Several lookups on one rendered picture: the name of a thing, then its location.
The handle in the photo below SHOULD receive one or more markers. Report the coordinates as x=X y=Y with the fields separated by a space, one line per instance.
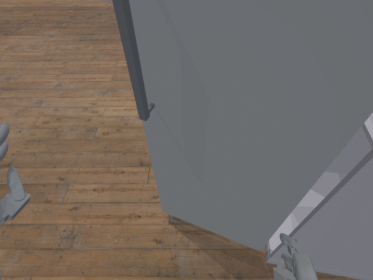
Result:
x=127 y=33

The robot right hand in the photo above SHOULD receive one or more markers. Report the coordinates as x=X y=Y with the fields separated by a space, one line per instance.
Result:
x=300 y=267

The robot left hand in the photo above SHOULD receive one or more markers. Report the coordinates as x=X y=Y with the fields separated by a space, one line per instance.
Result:
x=11 y=204

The fridge door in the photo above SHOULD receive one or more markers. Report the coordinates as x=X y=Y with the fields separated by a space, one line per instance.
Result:
x=254 y=99

